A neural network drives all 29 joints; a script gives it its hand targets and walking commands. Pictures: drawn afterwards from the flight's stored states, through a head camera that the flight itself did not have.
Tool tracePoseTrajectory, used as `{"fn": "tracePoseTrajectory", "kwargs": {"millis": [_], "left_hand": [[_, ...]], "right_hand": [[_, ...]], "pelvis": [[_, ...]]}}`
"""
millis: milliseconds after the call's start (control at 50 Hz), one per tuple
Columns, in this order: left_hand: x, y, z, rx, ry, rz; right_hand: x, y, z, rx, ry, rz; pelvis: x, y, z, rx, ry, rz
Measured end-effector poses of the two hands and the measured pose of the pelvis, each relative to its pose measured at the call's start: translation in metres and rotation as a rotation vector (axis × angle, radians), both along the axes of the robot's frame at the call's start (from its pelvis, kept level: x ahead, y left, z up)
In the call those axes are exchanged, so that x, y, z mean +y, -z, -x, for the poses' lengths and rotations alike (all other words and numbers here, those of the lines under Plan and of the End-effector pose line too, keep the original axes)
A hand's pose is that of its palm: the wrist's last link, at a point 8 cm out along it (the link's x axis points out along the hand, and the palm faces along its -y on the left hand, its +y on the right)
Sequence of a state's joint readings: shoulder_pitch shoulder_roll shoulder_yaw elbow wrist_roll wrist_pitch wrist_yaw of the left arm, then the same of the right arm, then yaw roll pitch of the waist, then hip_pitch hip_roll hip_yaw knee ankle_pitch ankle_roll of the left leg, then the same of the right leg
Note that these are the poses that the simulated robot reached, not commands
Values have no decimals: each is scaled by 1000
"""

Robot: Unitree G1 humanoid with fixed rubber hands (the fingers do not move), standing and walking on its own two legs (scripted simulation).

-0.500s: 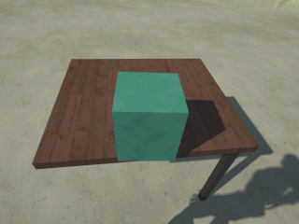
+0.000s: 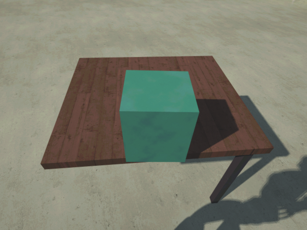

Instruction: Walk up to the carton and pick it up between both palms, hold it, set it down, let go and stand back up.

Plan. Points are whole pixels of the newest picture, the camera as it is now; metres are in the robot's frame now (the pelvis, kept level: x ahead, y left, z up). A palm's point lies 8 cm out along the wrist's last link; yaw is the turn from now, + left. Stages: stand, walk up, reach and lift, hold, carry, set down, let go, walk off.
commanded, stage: stand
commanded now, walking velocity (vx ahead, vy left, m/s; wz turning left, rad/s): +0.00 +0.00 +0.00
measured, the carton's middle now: (156, 117) +0.48 -0.01 +0.01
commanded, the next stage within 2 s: none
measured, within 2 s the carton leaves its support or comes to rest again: neither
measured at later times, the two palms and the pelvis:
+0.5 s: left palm out of the picture +0.07 +0.24 -0.12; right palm out of the picture +0.06 -0.26 -0.12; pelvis +0.03 -0.01 +0.00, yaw +0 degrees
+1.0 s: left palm out of the picture +0.07 +0.24 -0.13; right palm out of the picture +0.07 -0.26 -0.12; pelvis +0.04 -0.01 +0.01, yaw -1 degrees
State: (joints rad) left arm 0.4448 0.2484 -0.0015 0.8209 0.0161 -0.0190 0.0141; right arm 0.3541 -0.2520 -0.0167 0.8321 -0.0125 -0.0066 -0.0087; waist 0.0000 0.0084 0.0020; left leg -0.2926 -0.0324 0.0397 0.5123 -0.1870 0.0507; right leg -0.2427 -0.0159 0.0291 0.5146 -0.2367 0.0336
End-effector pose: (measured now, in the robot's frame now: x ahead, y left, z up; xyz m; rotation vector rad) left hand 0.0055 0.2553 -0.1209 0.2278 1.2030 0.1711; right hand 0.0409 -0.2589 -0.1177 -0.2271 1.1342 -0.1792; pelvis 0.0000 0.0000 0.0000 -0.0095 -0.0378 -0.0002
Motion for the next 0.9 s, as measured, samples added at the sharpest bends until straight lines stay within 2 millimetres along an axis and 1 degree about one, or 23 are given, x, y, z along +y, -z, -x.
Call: {"fn": "tracePoseTrajectory", "kwargs": {"millis": [120,280,420,540,700,900], "left_hand": [[-7,1,-11,0,4,7],[-15,1,-33,-10,17,11],[-19,0,-53,-21,24,11],[-20,0,-65,-24,27,11],[-20,1,-71,-14,25,12],[-18,3,-67,19,17,14]], "right_hand": [[-2,0,-5,11,10,-3],[-3,1,-11,33,20,-9],[-3,2,-18,47,23,-15],[-3,2,-24,54,23,-16],[-2,2,-30,63,24,-15],[1,3,-29,83,28,-11]], "pelvis": [[-4,-1,-7,4,2,-2],[-9,-3,-18,8,5,-5],[-12,-4,-27,9,6,-6],[-13,-5,-34,9,7,-7],[-12,-5,-39,7,9,-7],[-9,-6,-42,4,9,-7]]}}
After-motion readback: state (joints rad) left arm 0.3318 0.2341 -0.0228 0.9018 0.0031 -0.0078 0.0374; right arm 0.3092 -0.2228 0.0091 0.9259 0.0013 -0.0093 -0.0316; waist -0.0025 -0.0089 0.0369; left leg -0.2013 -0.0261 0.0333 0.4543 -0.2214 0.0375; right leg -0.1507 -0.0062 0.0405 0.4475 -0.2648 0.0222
